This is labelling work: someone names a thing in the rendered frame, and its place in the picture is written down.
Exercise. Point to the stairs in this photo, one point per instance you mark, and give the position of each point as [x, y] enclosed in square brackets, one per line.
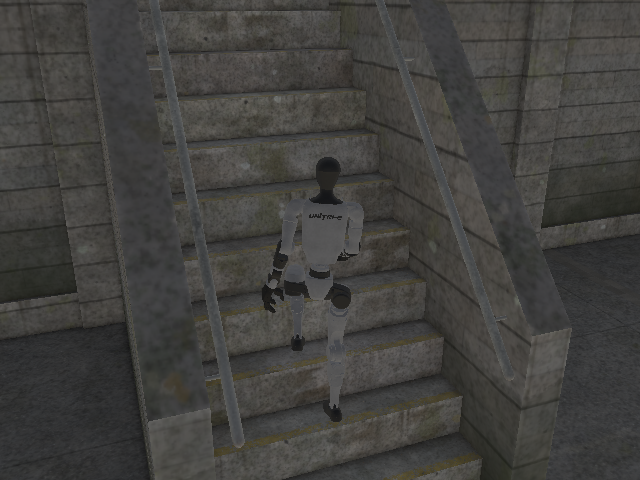
[265, 92]

